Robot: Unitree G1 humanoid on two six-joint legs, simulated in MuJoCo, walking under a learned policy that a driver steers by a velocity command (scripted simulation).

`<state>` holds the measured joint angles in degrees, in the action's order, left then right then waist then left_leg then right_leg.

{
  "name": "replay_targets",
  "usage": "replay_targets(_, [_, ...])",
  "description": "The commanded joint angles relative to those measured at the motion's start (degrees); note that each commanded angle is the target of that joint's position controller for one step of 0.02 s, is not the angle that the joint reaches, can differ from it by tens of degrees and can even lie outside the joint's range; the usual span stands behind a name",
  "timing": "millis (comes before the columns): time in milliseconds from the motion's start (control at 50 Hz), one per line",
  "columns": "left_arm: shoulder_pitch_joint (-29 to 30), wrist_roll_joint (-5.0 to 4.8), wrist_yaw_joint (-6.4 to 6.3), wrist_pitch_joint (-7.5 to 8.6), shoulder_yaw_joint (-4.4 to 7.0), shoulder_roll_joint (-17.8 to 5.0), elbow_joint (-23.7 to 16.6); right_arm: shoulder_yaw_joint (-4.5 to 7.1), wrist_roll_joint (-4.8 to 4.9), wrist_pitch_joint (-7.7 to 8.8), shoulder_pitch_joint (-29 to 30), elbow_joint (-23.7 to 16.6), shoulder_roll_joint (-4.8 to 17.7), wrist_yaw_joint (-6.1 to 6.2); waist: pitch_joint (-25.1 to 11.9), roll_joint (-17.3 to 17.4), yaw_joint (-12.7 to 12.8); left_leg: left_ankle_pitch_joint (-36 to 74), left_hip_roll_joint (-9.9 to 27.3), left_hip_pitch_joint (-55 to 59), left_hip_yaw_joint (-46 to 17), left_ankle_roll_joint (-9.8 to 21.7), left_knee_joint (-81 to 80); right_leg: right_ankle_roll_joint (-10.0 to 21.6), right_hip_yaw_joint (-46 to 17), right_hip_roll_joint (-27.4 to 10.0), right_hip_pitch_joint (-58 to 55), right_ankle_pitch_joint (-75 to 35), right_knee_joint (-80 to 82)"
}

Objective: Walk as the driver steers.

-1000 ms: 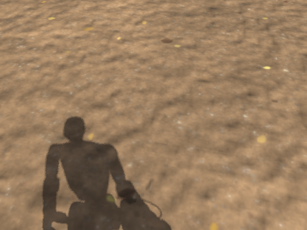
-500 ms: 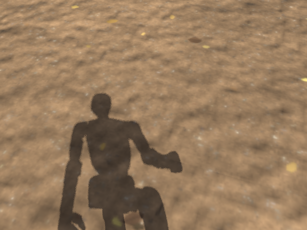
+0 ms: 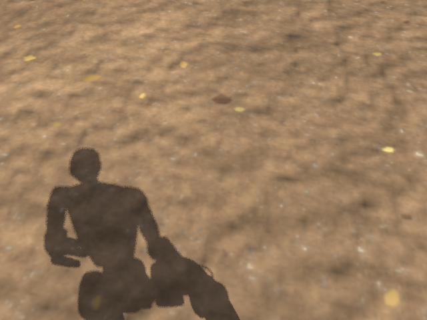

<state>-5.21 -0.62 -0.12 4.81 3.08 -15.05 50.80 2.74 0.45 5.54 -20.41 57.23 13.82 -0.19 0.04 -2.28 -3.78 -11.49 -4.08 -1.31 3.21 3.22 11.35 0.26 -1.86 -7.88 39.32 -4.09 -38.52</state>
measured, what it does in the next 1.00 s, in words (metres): walks ahead: right foot, then left foot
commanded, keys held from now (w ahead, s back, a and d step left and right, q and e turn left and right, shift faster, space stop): w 0.78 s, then w+e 0.22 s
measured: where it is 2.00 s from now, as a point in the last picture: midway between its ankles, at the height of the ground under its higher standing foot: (234, 158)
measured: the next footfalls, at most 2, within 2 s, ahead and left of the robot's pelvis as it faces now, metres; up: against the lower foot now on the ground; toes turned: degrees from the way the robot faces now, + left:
right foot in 0.16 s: +0.28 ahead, -0.15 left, +0.00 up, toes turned -3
left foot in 0.70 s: +0.59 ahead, +0.09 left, +0.00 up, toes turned +3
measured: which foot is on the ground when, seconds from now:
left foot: down 0.00-0.18, up 0.20-0.68, down 0.70-1.00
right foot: up 0.00-0.14, down 0.16-0.70, up 0.72-1.00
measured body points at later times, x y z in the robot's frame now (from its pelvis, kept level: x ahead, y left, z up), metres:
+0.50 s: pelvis +0.29 -0.06 +0.00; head +0.30 -0.07 +0.45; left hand +0.28 +0.20 -0.13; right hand +0.45 -0.32 -0.11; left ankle +0.46 +0.12 -0.68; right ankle +0.24 -0.15 -0.75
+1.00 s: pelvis +0.57 +0.01 +0.00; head +0.59 +0.02 +0.45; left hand +0.70 +0.27 -0.13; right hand +0.58 -0.26 -0.13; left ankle +0.55 +0.09 -0.75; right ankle +0.68 -0.18 -0.67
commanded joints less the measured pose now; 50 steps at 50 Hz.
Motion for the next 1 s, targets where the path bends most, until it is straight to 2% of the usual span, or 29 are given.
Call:
replay_targets(20, [6.71,-0.42,0.96,0.84,-0.1,-2.34,-4.66,1.91,0.6,0.07,-1.9,-1.57,9.6,0.55,4.84,4.9,-0.38,9.22,16.07,-2.73,-6.96,8.58,-4.19,0.19,1.62,1.86,-1.91,-1.64,5.53])
replay_targets(60, [8.34,-0.52,1.69,1.13,-0.06,-3.12,-5.95,2.19,0.73,-0.62,-2.87,-0.92,9.89,0.7,5.03,5.07,-0.15,10.83,18.24,2.02,-7.7,7.95,-1.63,1.43,1.09,2.2,-0.94,2.21,7.78])
replay_targets(100, [6.53,-0.59,2.18,1.47,0.38,-4.62,-6.16,2.57,0.76,-1.32,-2.17,-0.94,10.64,0.87,3.7,6.14,1.68,16.56,19.54,4.86,-8.18,6.83,1.75,2.9,1.72,3.32,-4.49,6.85,9.3])
replay_targets(120, [3.1,-0.58,2.22,1.64,1.01,-5.9,-5.46,2.68,0.73,-1.65,-0.86,-1.3,11.09,0.89,1.55,6.89,3.98,25.2,18.93,5.06,-7.34,6.0,5.97,3.88,3.21,4.96,-10.12,8.5,10.1])
replay_targets(140, [-4.82,-0.45,2.02,1.69,2.29,-7.98,-3.04,2.36,0.57,-2.02,0.13,-1.67,10.31,0.86,-3.25,6.3,8.01,33.58,16.1,3.54,-5.02,4.66,15.51,5.33,4.97,6.99,-20.83,8.17,11.12])
replay_targets(160, [-15.73,0.07,1.53,1.64,3.72,-11.94,-0.31,1.37,-0.16,-2.06,-0.24,-2.83,8.19,0.87,-11.64,2.87,11.72,27.28,12.78,-5.46,-2.3,2.74,31.01,8.42,-1.22,1.24,-38.0,6.99,8.91])
replay_targets(180, [-22.09,0.76,1.38,1.17,5.2,-18.07,1.19,-0.74,-0.57,-0.78,-7.26,-3.63,1.06,0.21,-19.68,-11.53,9.34,1.04,2.5,-29.72,-0.21,-1.74,54.11,17.9,-27.85,-13.09,-60.58,14.8,12.82])
replay_targets(200, [-22.59,0.39,1.63,1.08,3.72,-13.18,1.27,-0.36,0.42,0.77,-6.08,-2.68,3.63,-0.11,-23.0,-11.88,10.37,-20.93,1.2,-38.02,-8.81,-1.32,62.79,19.38,-41.15,-15.36,-63.15,20.81,21.15])
replay_targets(220, [-17.51,0.08,1.53,1.23,2.64,-9.94,0.41,0.97,2.11,1.69,-0.42,-4.22,8.66,-0.37,-13.86,-8.11,9.8,-18.07,4.9,-43.35,-9.5,-0.05,66.05,15.92,-32.6,-13.31,-56.25,21.89,21.5])
replay_targets(240, [-12.4,0.25,1.43,1.22,1.98,-7.95,-1.0,0.98,2.26,1.98,3.49,-5.19,8.9,-0.16,-8.56,-3.98,8.37,-12.47,8.26,-42.72,-7.85,0.5,64.08,13.93,-24.37,-11.04,-47.6,17.94,22.46])
replay_targets(260, [-8.76,0.68,1.63,1.24,1.4,-6.19,-1.52,1.24,1.45,1.71,5.41,-5.39,8.35,0.23,-4.47,-1.16,6.68,-8.36,10.34,-40.3,-6.96,0.34,60.04,12.96,-18.68,-8.77,-39.4,13.26,24.46])
replay_targets(280, [-7.02,1.19,1.8,1.44,0.91,-4.71,-1.6,1.6,0.91,0.92,4.83,-5.2,7.69,0.49,-2.73,-1.88,4.67,-5.58,12.07,-36.53,-7.28,0.27,56.75,11.95,-14.5,-6.68,-34.07,10.5,26.4])
replay_targets(320, [-7.41,1.13,1.99,1.73,0.94,-4.7,-0.78,1.38,0.62,-0.56,2.96,-4.68,5.05,0.59,-1.75,-2.57,3.03,-3.32,12.69,-32.96,-6.72,-0.36,53.6,12.39,-10.65,-5.23,-29.56,7.34,29.34])
replay_targets(380, [-10.27,0.97,1.13,1.92,1.59,-7.06,0.7,1.56,0.03,-1.23,7.09,-6.41,4.92,0.83,0.49,-0.86,3.15,3.05,13.15,-37.55,-6.37,-1.98,46.13,13.27,-7.17,-5.24,-29.94,1.99,31.48])
replay_targets(420, [-11.89,0.77,0.48,1.55,1.59,-7.18,1.38,1.56,-0.22,-1.07,11.02,-7.75,4.58,0.66,1.21,-0.64,4.0,9.09,12.92,-39.48,-6.05,-2.68,39.28,12.52,-4.97,-4.52,-31.45,0.8,31.94])
replay_targets(500, [-15.19,0.16,-0.16,1.12,1.62,-7.69,2.7,0.91,0.22,-0.55,18.98,-9.94,3.24,-0.13,3.08,-1.03,6.5,17.83,10.53,-36.76,-3.6,-2.75,26.27,10.85,-1.11,-2.85,-32.61,2.91,32.78])
replay_targets(600, [-19.2,-0.36,-0.51,-0.17,2.12,-8.25,5.17,0.55,0.75,0.09,25.35,-12.8,3.85,-1.69,5.3,-1.2,7.84,14.03,9.24,-38.44,-3.77,-1.03,19.32,10.38,-1.5,-6.64,-41.85,1.27,29.16])
replay_targets(660, [-17.37,-0.5,-0.8,-0.95,2.69,-9.42,5.08,1.43,0.78,0.55,21.55,-12.51,6.26,-2.24,2.54,-2.73,4.57,7.84,6.89,-30.8,-2.1,1.21,17.48,8.8,-1.29,-7.69,-44.95,-11.62,23.1])
replay_targets(680, [-15.99,-0.5,-0.82,-1.28,2.67,-9.47,4.78,2.37,0.63,0.6,15.79,-10.9,7.8,-2.1,-1.0,-2.97,1.19,7.64,4.85,-22.28,-0.25,2.42,16.51,7.74,0.31,-6.06,-44.13,-20.84,16.28])
replay_targets(700, [-15.75,-0.16,-0.83,-1.48,2.07,-7.99,4.33,3.85,0.44,0.53,5.89,-7.81,10.66,-1.67,-7.17,-1.71,-2.89,9.05,5.06,-7.89,-0.77,4.24,17.45,6.03,2.51,-2.86,-38.8,-21.58,4.54])
replay_targets(720, [-17.12,1.2,-0.91,-1.36,1.01,-5.73,2.84,4.97,-0.23,0.26,-4.14,-5.95,15.33,-1.04,-15.97,7.29,-5.0,9.57,17.12,9.53,-15.67,8.05,18.45,3.96,5.26,1.64,-25.76,-1.56,-15.09])
replay_targets(740, [-24.2,0.41,-0.15,0.1,-0.92,1.74,3.15,5.04,-0.31,0.17,-5.2,-4.97,17.11,-1.62,-21.99,21.51,-0.42,-2.22,27.27,24.74,-43.25,17.05,9.28,1.28,0.51,11.97,-4.62,36.8,-31.89])
replay_targets(760, [-19.3,-1.11,0.12,1.44,0.52,-5.16,3.28,3.56,0.38,0.33,-3.28,-5.57,11.57,-1.68,-17.76,14.04,-2.42,-8.25,25.16,21.9,-42.69,14.43,6.31,2.34,-5.65,8.58,1.81,37.37,-37.66])
replay_targets(780, [-13.69,-2.1,0.26,2.24,1.18,-7.51,1.51,2.87,0.42,0.53,1.51,-6.53,9.23,-1.43,-10.16,11.16,-1.79,-5.29,23.4,14.35,-33.72,11.79,5.53,3.31,-4.2,5.76,4.69,31.92,-37.39])
replay_targets(800, [-11.43,-2.02,-0.17,2.27,1.19,-7.08,1.32,2.41,-0.08,0.64,6.0,-7.49,8.04,-1.37,-6.37,5.54,0.14,0.95,21.83,5.88,-26.92,10.39,4.06,3.26,-3.06,2.66,1.96,26.38,-34.77])
replay_targets(820, [-10.49,-1.33,-0.52,1.76,1.64,-6.66,1.42,2.01,-0.62,0.82,8.58,-7.73,6.35,-1.43,-3.41,4.63,1.64,5.15,20.07,-0.71,-21.8,9.66,2.28,2.98,-2.89,1.01,-0.58,23.35,-31.45])
replay_targets(860, [-13.17,-1.34,-0.5,-0.01,1.71,-4.18,2.17,1.63,-1.38,1.31,9.15,-6.93,4.83,-1.49,-2.47,6.83,4.07,7.79,18.36,-6.39,-15.8,8.77,-1.08,2.97,-3.89,-0.66,-5.8,20.3,-28.35])
replay_targets(920, [-10.99,-1.26,-0.67,-1.47,1.86,-3.13,1.19,2.25,-1.48,1.78,7.34,-5.44,6.91,-0.64,0.47,5.82,4.44,11.51,18.23,-8.25,-9.61,8.95,-4.19,2.09,-4.94,-0.64,-2.07,15.09,-24.0])
replay_targets(1000, [-6.0,-0.66,-0.05,-1.23,2.1,-3.01,-0.76,2.32,-1.52,1.52,6.43,-4.88,7.53,0.57,1.95,5.06,3.53,15.79,16.76,-5.88,-2.04,7.02,-5.23,1.33,-5.03,0.94,1.4,2.67,-12.55])
Velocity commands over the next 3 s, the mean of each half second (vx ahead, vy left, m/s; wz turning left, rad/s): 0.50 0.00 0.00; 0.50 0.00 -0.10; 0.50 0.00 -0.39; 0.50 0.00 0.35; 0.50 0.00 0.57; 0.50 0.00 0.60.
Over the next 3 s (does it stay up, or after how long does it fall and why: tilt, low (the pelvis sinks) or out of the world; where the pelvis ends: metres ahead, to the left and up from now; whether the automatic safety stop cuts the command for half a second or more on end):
stays up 1.66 0.01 -0.01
